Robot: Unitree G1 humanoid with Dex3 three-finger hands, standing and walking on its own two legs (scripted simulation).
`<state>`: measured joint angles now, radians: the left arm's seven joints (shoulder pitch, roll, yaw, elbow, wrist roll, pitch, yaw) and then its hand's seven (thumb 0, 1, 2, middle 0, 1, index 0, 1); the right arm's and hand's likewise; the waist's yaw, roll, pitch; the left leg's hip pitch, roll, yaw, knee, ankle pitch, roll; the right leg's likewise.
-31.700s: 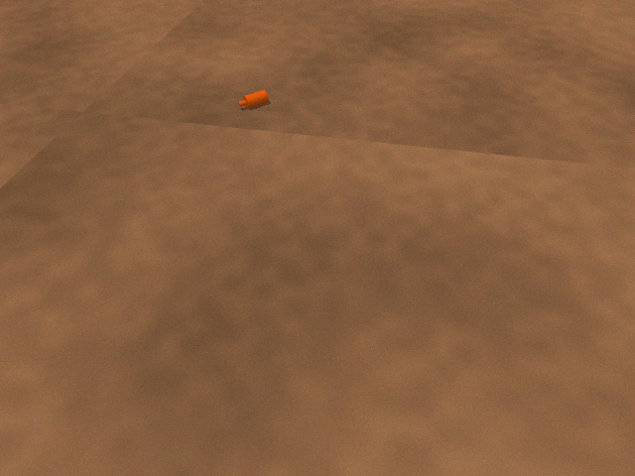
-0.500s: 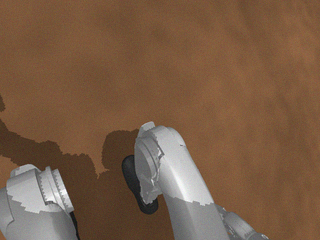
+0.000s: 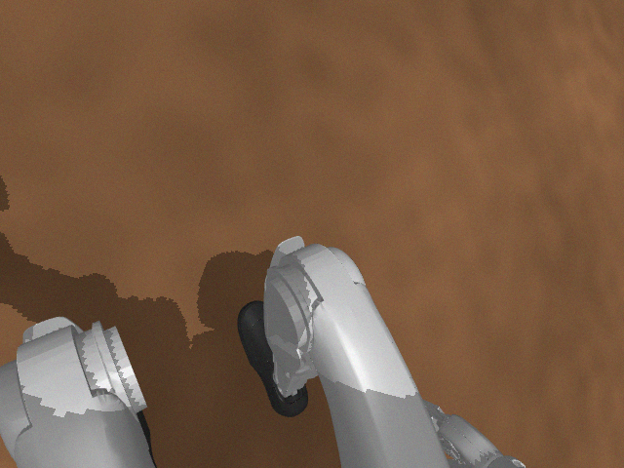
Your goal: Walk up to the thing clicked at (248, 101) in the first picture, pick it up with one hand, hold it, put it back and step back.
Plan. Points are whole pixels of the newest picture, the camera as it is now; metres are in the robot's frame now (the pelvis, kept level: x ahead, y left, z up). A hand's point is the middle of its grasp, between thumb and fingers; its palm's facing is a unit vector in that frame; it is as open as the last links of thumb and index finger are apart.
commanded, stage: withdraw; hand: left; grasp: from above
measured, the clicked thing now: out of the picture +0.48 +0.33 -0.27
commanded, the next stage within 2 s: home in 0.88 s
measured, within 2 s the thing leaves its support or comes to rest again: neither
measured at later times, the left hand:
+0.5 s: hand out of the picture +0.46 +0.34 -0.11, palm faces -0.36 -0.07 -0.93, open 14.0 cm
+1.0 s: hand out of the picture +0.44 +0.32 -0.12, palm faces -0.50 -0.08 -0.86, open 13.9 cm
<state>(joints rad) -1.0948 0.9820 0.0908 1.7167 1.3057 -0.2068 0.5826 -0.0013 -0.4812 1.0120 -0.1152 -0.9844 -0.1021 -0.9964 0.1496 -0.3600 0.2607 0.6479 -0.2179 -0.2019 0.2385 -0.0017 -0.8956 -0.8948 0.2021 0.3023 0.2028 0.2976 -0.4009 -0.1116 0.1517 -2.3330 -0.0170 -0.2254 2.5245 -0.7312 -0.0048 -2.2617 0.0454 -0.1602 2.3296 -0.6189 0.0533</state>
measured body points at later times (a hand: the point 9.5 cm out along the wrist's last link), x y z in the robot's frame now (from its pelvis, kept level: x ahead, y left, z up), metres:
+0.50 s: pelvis +0.00 +0.00 +0.04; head +0.23 +0.09 +0.41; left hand +0.48 +0.34 -0.05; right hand +0.09 -0.26 -0.07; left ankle +0.06 +0.12 -0.28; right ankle +0.12 -0.12 -0.28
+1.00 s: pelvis -0.01 -0.01 +0.04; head +0.22 +0.09 +0.41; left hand +0.46 +0.32 -0.07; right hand +0.05 -0.29 -0.04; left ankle +0.06 +0.12 -0.28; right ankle +0.12 -0.12 -0.28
